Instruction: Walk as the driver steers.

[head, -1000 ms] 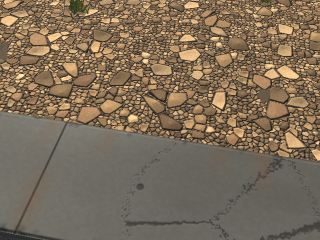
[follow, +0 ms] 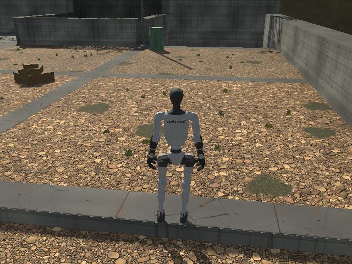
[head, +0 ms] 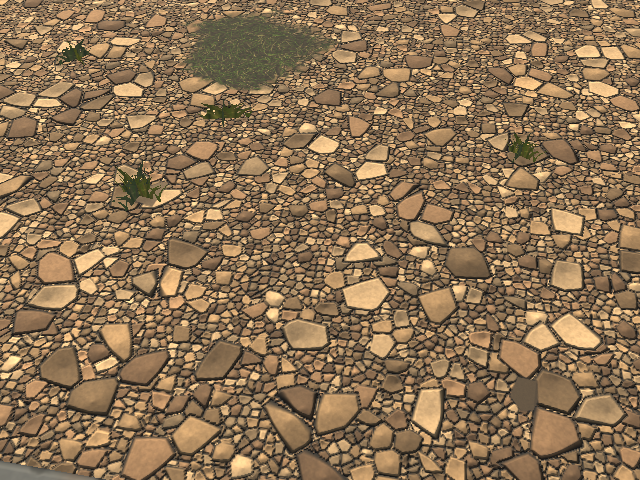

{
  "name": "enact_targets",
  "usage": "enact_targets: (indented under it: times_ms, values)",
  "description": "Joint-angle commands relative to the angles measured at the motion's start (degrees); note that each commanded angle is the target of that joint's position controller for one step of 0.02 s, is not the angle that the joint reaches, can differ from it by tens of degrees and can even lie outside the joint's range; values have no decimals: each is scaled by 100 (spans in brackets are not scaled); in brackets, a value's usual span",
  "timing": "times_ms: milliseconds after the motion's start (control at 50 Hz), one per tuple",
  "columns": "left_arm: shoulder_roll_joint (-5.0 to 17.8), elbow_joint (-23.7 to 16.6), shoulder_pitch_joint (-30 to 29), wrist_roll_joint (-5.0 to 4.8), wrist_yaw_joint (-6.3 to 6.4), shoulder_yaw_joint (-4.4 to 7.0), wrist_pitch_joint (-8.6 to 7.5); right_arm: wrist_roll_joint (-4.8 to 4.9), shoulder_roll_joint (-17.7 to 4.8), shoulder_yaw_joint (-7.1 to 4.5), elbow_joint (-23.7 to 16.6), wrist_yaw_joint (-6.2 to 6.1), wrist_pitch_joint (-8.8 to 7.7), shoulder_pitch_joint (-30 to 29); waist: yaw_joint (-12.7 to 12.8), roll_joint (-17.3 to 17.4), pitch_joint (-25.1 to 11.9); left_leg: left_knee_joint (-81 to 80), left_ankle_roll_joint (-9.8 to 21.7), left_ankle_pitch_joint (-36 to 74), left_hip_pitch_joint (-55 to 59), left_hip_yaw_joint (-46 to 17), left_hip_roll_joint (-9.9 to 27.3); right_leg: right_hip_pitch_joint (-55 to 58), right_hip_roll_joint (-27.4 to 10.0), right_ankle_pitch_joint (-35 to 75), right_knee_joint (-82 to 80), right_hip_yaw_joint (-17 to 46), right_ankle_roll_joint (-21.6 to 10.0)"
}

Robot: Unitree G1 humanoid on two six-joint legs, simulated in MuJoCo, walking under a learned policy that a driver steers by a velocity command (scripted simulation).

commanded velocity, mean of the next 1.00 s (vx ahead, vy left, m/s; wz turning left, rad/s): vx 0.19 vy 0.00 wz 0.00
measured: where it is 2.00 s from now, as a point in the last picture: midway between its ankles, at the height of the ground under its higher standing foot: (304, 378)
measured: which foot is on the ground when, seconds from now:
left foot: up 0.00-0.00, down 0.02-0.46, up 0.48-0.78, down 0.80-1.00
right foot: down 0.00-0.82, up 0.84-1.00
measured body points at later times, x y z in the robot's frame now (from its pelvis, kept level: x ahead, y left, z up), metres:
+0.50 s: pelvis +0.06 +0.02 +0.01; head +0.07 +0.02 +0.46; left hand +0.11 +0.27 -0.14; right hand +0.09 -0.23 -0.14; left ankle +0.05 +0.14 -0.73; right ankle +0.05 -0.07 -0.73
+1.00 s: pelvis +0.25 +0.12 +0.01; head +0.25 +0.13 +0.46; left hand +0.37 +0.38 -0.12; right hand +0.25 -0.13 -0.13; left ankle +0.23 +0.20 -0.73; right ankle +0.26 -0.04 -0.63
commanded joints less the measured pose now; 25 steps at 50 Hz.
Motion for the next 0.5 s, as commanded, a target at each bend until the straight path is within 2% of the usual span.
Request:
enact_targets:
  times_ms: [20, 40, 60, 80, 100, 140, 160, 200, 240, 400, 420, 440, 460, 500]
  values:
    - [683, -89, -6, -64, -72, 161, 24, -118, -535, -170, -19, 11, -92, 315, -137, -388, 469, -1215, 378, 336, 1073, -73, 132, -595, -1130, -2070, -1103, 1414, -331]
    - [604, -114, 9, -38, -110, 149, 17, -134, -683, -174, -23, 1, -100, 436, -1, -29, 486, -1383, 552, 166, 1148, -360, 386, -755, -836, -1760, -737, 1205, -203]
    - [482, -76, 161, -69, -107, 143, 47, -53, -782, -241, 101, -9, -74, 272, 198, 838, 483, -1719, 722, -1281, 497, -672, 369, -372, -431, -1296, -747, 692, -4]
    - [625, -63, -31, -34, -76, 165, 76, -28, -544, -209, 120, 2, -103, 173, 79, 793, 548, -2073, 658, -1739, 33, -738, 313, 164, -380, -937, -473, 590, 42]
    - [649, -70, -95, -22, -63, 176, 99, -50, -467, -195, 180, -10, -132, 84, 90, 774, 474, -2208, 561, -1731, -92, -723, 311, 454, -403, -730, -449, 625, 35]
    - [692, 51, 20, 50, -61, 180, 134, -11, -568, -247, 222, -18, -197, -31, 93, 434, 405, -2006, 419, -1069, 87, -493, 163, 653, -482, -650, -666, 680, 6]
    - [692, 77, -7, 64, -73, 175, 134, 9, -547, -247, 277, -27, -222, 51, 39, 234, 328, -1888, 389, -715, 285, -380, 108, 651, -530, -604, -778, 733, -19]
    - [692, 99, -108, 40, -92, 163, 122, 22, -540, -248, 374, -30, -242, 172, -57, 37, 245, -1726, 381, -110, 602, -235, 41, 656, -575, -437, -921, 781, -51]
    - [712, 122, -138, 11, -100, 160, 114, 3, -538, -246, 439, -37, -246, 231, -103, -41, 177, -1667, 393, 234, 793, -183, 39, 738, -577, -183, -966, 770, -56]
    - [799, 253, -5, -10, -74, 161, 122, 30, -620, -283, 597, -43, -208, 212, -86, -118, 110, -1589, 368, 948, 1038, -75, 27, 1123, -596, 930, -870, 719, -48]
    - [822, 315, 103, -34, -68, 175, 131, 52, -605, -294, 657, -42, -194, 296, -83, -136, 31, -1544, 408, 387, 1046, -6, -47, 1172, -552, 266, -869, 707, -92]
    - [948, 341, 179, -88, -54, 229, 148, 98, -660, -331, 672, -44, -179, 291, -49, -207, 135, -1319, 481, -480, 834, 118, -168, 1107, -575, -928, -898, 811, -207]
    - [1112, 364, 309, -134, -33, 292, 158, 117, -699, -360, 616, -43, -182, 176, 12, -370, 362, -1003, 531, -1208, 306, 182, -219, 1062, -817, -2135, -1063, 1200, -384]
    - [1381, 431, 706, -146, 2, 395, 137, 151, -573, -350, 432, -6, -279, -216, 172, -803, 726, -80, 516, -1151, -825, 453, -337, 1353, -1719, -3407, -1669, 2428, -843]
